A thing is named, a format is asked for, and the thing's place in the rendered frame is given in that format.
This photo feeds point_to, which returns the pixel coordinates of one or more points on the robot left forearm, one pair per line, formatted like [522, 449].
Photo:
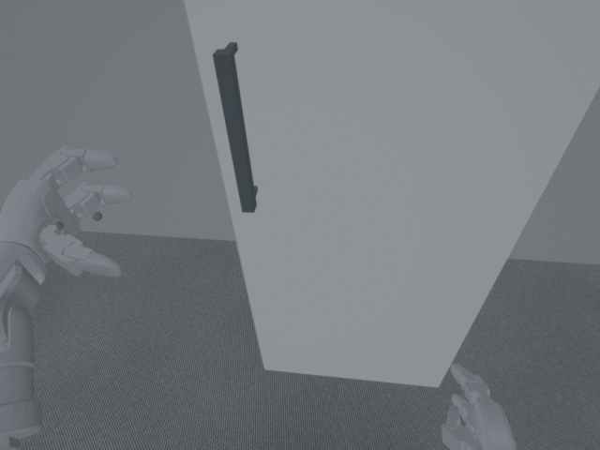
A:
[22, 273]

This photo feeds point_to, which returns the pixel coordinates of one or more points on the handle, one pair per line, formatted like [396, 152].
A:
[233, 113]

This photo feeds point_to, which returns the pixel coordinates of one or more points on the fridge door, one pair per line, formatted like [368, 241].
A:
[399, 148]

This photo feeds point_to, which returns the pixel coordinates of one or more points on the left robot hand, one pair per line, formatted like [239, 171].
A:
[34, 205]

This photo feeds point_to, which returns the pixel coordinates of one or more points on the right robot hand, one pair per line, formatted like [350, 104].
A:
[486, 428]

